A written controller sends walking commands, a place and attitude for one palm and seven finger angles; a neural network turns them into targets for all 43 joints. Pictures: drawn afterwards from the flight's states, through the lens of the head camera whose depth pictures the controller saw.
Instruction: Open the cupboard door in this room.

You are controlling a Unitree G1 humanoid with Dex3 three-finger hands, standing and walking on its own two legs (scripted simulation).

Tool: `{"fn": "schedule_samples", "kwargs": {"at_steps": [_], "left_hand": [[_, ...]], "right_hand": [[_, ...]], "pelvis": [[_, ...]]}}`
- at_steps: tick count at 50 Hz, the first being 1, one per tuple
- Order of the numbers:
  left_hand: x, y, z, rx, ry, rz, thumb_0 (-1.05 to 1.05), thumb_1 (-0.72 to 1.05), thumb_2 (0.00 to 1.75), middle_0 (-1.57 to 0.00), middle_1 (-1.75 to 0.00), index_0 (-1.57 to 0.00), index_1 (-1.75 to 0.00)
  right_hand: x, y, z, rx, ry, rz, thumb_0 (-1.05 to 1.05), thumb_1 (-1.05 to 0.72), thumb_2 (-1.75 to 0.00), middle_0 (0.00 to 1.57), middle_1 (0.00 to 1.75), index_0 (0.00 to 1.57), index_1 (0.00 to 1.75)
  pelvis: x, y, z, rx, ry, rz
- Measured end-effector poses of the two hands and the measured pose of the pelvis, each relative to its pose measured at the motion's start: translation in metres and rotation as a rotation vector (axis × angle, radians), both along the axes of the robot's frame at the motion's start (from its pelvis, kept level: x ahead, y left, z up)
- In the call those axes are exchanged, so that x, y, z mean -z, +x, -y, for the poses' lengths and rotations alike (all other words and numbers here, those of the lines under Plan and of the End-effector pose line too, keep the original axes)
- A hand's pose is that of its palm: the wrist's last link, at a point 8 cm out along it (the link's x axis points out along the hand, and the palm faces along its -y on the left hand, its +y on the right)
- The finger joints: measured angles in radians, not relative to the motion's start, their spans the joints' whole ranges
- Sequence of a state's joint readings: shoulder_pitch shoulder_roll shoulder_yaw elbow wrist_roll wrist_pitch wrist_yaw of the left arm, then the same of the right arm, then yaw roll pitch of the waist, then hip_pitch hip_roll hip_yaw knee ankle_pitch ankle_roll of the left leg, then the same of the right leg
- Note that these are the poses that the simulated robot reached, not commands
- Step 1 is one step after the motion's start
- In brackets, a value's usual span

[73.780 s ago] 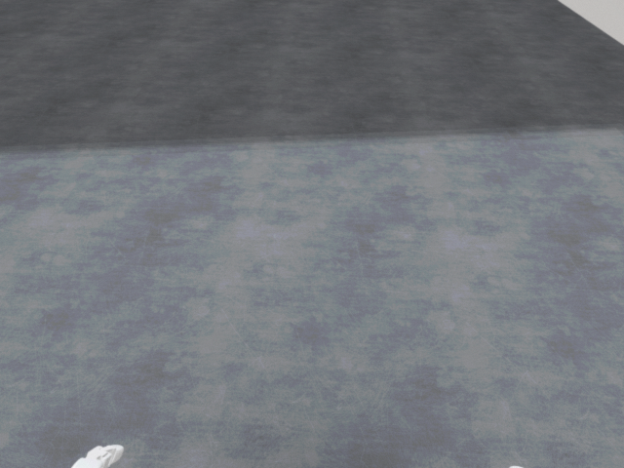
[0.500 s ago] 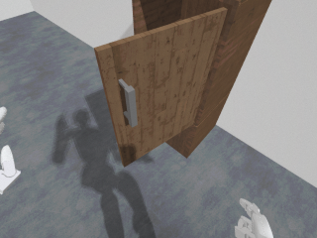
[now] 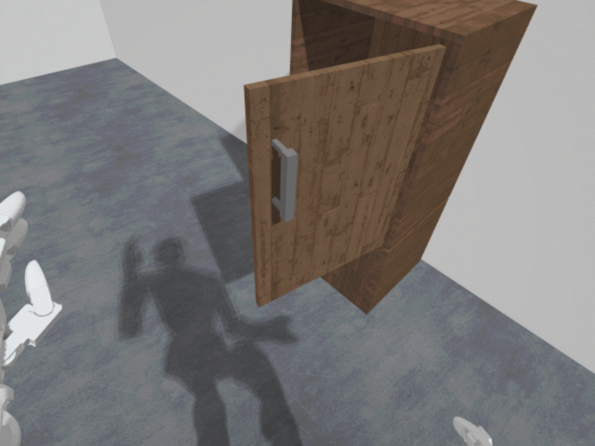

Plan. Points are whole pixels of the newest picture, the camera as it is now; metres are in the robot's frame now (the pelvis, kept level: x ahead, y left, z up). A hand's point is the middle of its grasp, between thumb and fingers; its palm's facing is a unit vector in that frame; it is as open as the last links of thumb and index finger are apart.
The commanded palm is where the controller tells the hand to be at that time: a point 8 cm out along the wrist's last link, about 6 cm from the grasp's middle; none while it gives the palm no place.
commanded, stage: stop stepping back and stand still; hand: left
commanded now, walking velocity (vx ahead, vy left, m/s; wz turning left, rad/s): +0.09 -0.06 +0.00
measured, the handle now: (282, 181) +0.54 +0.08 +0.07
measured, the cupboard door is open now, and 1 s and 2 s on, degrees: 78 78 78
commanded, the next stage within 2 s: let the arm hang, fingers relaxed in 0.16 s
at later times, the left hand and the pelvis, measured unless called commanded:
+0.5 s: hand out of the picture +0.12 +0.17 -0.15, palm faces +0.03 -0.98 -0.18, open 7.4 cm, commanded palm none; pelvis +0.02 +0.00 -0.01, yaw +3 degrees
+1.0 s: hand out of the picture +0.00 +0.18 -0.16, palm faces +0.06 -0.98 -0.18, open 7.3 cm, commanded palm none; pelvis +0.03 +0.02 +0.01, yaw +2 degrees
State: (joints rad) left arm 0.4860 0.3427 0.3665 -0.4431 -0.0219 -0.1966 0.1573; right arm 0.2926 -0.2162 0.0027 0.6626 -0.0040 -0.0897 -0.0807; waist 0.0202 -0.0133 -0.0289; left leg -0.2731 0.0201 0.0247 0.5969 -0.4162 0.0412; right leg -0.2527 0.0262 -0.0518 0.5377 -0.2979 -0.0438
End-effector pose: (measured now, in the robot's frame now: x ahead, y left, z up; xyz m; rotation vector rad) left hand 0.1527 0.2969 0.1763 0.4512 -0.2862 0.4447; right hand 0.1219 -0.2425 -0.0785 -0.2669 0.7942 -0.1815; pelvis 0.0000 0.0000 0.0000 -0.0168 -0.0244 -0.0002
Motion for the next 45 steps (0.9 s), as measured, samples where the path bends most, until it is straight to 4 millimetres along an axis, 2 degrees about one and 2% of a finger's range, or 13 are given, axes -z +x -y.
{"fn": "schedule_samples", "kwargs": {"at_steps": [6, 11, 14, 16, 19, 21, 23, 25, 26, 31, 37, 41, 45], "left_hand": [[-0.006, 0.012, -0.005, 0.038, 0.071, -0.013, 0.01, 0.89, 0.89, -0.21, -0.3, -0.21, -0.3], [-0.016, 0.014, 0.003, 0.053, 0.148, -0.051, 0.01, 0.89, 0.89, -0.21, -0.3, -0.21, -0.3], [-0.005, 0.022, 0.008, 0.056, 0.153, -0.113, 0.01, 0.89, 0.89, -0.21, -0.3, -0.21, -0.3], [0.04, 0.034, 0.006, 0.051, 0.069, -0.291, 0.01, 0.9, 0.9, -0.2, -0.3, -0.21, -0.3], [0.141, 0.036, 0.009, 0.002, -0.157, -0.65, 0.0, 0.9, 0.9, -0.2, -0.3, -0.2, -0.3], [0.207, 0.018, 0.025, -0.014, -0.299, -0.893, 0.0, 0.91, 0.9, -0.19, -0.3, -0.2, -0.3], [0.263, -0.012, 0.048, -0.002, -0.419, -1.115, 0.01, 0.91, 0.9, -0.19, -0.3, -0.2, -0.3], [0.303, -0.048, 0.074, 0.019, -0.526, -1.305, 0.01, 0.91, 0.89, -0.19, -0.3, -0.2, -0.3], [0.315, -0.064, 0.082, -0.001, -0.587, -1.359, 0.0, 0.93, 0.89, -0.2, -0.3, -0.2, -0.3], [0.321, -0.108, 0.065, -0.119, -0.64, -1.471, -0.05, 1.03, 0.89, -0.21, -0.3, -0.21, -0.3], [0.313, -0.152, 0.053, -0.185, -0.611, -1.641, -0.02, 0.97, 0.89, -0.2, -0.3, -0.2, -0.3], [0.308, -0.165, 0.051, -0.207, -0.606, -1.687, -0.01, 0.94, 0.89, -0.2, -0.3, -0.2, -0.3], [0.307, -0.166, 0.055, -0.203, -0.615, -1.685, 0.0, 0.92, 0.89, -0.2, -0.3, -0.2, -0.3]], "right_hand": [[-0.007, 0.006, -0.013, 0.024, 0.035, 0.075, 0.02, -0.91, -0.9, 0.2, 0.3, 0.21, 0.3], [-0.005, 0.016, -0.023, -0.017, 0.088, 0.082, 0.02, -0.9, -0.9, 0.2, 0.3, 0.21, 0.3], [0.006, 0.024, -0.02, -0.042, 0.114, 0.057, 0.02, -0.9, -0.9, 0.2, 0.3, 0.21, 0.3], [0.022, 0.026, -0.015, -0.056, 0.136, -0.01, 0.01, -0.9, -0.9, 0.2, 0.3, 0.21, 0.3], [0.041, 0.021, -0.008, -0.048, 0.137, -0.128, 0.01, -0.91, -0.9, 0.2, 0.3, 0.21, 0.3], [0.046, 0.013, -0.005, -0.034, 0.125, -0.191, 0.01, -0.91, -0.9, 0.2, 0.3, 0.21, 0.3], [0.048, 0.001, -0.003, -0.014, 0.103, -0.242, 0.01, -0.91, -0.9, 0.2, 0.3, 0.2, 0.3], [0.049, -0.015, -0.002, 0.004, 0.073, -0.301, 0.01, -0.91, -0.9, 0.2, 0.3, 0.2, 0.3], [0.047, -0.024, -0.002, 0.01, 0.061, -0.338, 0.01, -0.91, -0.9, 0.2, 0.3, 0.2, 0.3], [0.046, -0.064, -0.008, 0.021, 0.041, -0.533, 0.01, -0.91, -0.9, 0.2, 0.3, 0.2, 0.3], [0.054, -0.089, -0.027, 0.067, 0.099, -0.61, 0.01, -0.91, -0.9, 0.2, 0.3, 0.2, 0.3], [0.06, -0.097, -0.042, 0.071, 0.139, -0.631, 0.01, -0.91, -0.9, 0.2, 0.3, 0.2, 0.3], [0.063, -0.104, -0.052, 0.068, 0.16, -0.651, 0.01, -0.92, -0.9, 0.2, 0.3, 0.2, 0.3]], "pelvis": [[0.0, -0.002, -0.003, -0.003, 0.025, 0.019], [-0.002, 0.007, 0.005, 0.006, 0.022, 0.002], [-0.001, 0.009, 0.008, 0.005, 0.011, -0.01], [0.001, 0.01, 0.007, -0.013, 0.014, -0.031], [0.004, 0.012, 0.005, -0.04, 0.027, -0.034], [0.005, 0.013, 0.003, -0.048, 0.031, -0.022], [0.007, 0.014, 0.001, -0.048, 0.023, -0.01], [0.008, 0.016, 0.0, -0.045, 0.017, 0.001], [0.007, 0.017, 0.0, -0.044, 0.016, 0.003], [-0.003, 0.023, 0.0, -0.055, 0.005, -0.012], [-0.009, 0.028, -0.008, -0.041, 0.009, -0.012], [-0.01, 0.028, -0.013, -0.035, 0.013, -0.007], [-0.011, 0.028, -0.016, -0.033, 0.017, -0.003]]}}
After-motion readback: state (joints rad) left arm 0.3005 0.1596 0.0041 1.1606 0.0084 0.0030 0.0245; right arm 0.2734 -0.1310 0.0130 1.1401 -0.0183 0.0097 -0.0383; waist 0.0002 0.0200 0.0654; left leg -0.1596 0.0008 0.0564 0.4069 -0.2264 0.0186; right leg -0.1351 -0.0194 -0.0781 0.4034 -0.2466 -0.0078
